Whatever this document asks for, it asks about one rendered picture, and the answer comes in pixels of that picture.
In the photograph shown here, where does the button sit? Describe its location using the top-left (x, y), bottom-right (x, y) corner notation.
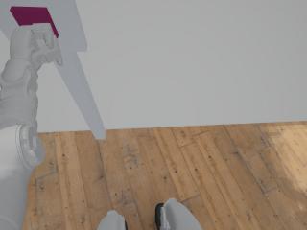
top-left (10, 6), bottom-right (59, 39)

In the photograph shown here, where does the robot right foot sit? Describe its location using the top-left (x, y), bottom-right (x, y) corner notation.
top-left (154, 203), bottom-right (164, 230)

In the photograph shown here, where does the left robot hand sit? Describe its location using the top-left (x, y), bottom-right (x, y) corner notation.
top-left (10, 23), bottom-right (63, 71)

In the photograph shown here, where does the panel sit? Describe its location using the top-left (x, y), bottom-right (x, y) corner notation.
top-left (0, 0), bottom-right (106, 140)

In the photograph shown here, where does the robot left upper arm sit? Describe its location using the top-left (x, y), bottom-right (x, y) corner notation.
top-left (0, 124), bottom-right (45, 230)

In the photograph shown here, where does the robot left forearm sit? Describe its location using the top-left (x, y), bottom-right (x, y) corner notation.
top-left (0, 58), bottom-right (38, 131)

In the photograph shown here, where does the left robot thigh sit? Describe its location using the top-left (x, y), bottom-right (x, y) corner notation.
top-left (96, 214), bottom-right (126, 230)

